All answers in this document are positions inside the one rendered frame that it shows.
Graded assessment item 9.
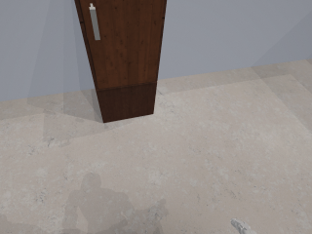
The robot right hand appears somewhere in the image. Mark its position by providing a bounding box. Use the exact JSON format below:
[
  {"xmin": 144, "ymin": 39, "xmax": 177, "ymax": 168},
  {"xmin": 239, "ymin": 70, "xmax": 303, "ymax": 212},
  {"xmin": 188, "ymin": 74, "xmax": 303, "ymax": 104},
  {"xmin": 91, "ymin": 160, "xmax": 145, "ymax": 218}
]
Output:
[{"xmin": 230, "ymin": 218, "xmax": 256, "ymax": 234}]

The handle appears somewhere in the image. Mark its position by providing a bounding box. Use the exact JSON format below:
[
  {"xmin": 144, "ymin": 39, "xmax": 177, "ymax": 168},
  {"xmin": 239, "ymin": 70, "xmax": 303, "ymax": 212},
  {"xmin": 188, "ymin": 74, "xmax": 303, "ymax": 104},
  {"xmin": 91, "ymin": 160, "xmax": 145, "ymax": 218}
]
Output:
[{"xmin": 89, "ymin": 3, "xmax": 100, "ymax": 40}]

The cupboard door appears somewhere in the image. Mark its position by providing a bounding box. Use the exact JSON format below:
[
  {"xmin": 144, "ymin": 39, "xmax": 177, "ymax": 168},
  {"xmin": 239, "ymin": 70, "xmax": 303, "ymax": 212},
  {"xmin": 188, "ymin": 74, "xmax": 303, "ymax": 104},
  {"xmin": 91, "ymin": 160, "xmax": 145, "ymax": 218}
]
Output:
[{"xmin": 80, "ymin": 0, "xmax": 164, "ymax": 89}]

